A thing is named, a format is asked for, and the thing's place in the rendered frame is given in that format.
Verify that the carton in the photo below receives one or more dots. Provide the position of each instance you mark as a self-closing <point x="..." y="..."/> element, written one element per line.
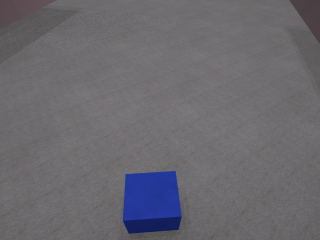
<point x="151" y="202"/>

